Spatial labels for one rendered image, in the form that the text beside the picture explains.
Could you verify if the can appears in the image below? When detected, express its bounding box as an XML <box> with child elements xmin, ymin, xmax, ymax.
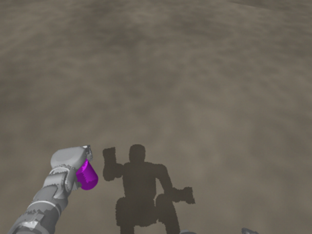
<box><xmin>76</xmin><ymin>159</ymin><xmax>98</xmax><ymax>190</ymax></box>

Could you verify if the left robot hand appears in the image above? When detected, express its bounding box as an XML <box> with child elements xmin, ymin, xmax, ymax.
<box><xmin>51</xmin><ymin>145</ymin><xmax>93</xmax><ymax>191</ymax></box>

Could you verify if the left robot arm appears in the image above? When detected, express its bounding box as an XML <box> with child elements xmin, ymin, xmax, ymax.
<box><xmin>7</xmin><ymin>165</ymin><xmax>76</xmax><ymax>234</ymax></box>

